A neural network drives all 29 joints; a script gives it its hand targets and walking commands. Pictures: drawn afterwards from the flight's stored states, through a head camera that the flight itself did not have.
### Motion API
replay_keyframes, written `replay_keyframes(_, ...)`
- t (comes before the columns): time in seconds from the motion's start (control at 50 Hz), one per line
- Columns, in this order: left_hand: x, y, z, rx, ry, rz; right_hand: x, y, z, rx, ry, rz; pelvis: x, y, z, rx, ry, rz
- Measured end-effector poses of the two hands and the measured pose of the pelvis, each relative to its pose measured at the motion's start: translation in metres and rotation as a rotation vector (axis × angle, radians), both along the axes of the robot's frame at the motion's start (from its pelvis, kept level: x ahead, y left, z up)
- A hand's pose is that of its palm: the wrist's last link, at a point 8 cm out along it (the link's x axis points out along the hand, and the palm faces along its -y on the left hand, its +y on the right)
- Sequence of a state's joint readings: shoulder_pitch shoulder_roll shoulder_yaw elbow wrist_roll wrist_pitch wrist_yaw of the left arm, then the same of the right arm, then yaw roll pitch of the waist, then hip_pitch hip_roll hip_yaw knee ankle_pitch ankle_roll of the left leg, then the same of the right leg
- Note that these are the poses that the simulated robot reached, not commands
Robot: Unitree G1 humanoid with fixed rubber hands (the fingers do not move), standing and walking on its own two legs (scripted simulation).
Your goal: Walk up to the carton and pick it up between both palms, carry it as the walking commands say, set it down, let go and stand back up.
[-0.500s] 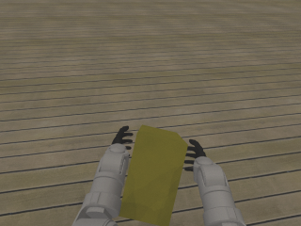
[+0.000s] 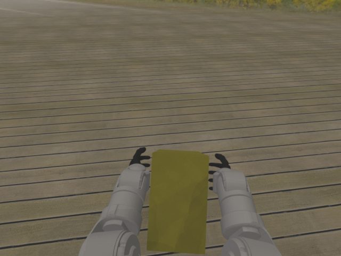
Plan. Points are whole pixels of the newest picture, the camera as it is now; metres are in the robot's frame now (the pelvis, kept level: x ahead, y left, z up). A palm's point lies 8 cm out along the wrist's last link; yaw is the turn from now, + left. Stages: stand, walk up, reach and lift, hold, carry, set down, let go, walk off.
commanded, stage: hold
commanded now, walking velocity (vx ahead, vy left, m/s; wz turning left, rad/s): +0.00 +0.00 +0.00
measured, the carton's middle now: (177, 191) +0.35 -0.06 -0.09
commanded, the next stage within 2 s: set down in 0.26 s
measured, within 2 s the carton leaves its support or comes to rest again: neither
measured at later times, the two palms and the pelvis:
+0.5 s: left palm (128, 170) +0.35 +0.08 +0.04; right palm (217, 179) +0.29 -0.16 +0.03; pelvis +0.02 +0.03 +0.00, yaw -1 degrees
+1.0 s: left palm (128, 185) +0.36 +0.08 -0.05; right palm (208, 190) +0.32 -0.15 -0.06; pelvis +0.03 +0.02 -0.01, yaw -1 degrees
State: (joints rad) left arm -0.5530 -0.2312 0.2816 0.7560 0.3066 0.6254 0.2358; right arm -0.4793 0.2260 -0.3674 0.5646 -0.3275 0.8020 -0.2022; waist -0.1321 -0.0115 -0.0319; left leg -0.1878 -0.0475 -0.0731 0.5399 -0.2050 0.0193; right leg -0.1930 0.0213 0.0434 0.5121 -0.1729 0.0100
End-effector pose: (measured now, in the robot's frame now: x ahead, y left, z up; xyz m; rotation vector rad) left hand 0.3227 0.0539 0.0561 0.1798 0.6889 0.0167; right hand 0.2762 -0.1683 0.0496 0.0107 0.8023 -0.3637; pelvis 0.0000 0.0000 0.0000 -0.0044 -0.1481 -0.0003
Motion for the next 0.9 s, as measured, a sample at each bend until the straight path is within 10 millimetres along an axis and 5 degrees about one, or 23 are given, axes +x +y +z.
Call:
replay_keyframes(0.32, 0.026, 0.031, 0.028, 0.061, -0.043, -0.005, 0.022, 0.033, 0.006, 0.022, -0.031, 0.071, 0.012, 0.013, 0.001, -0.016, 0.023, 0.013)
replay_keyframes(0.56, 0.026, 0.018, -0.029, -0.118, 0.028, -0.114, 0.015, 0.009, -0.025, -0.007, 0.002, -0.015, 0.022, 0.029, 0.0, -0.011, 0.035, -0.032)
replay_keyframes(0.9, 0.042, 0.039, -0.084, -0.096, 0.03, -0.028, 0.042, 0.025, -0.084, 0.027, -0.019, 0.092, 0.035, 0.03, -0.007, -0.01, 0.196, -0.024)
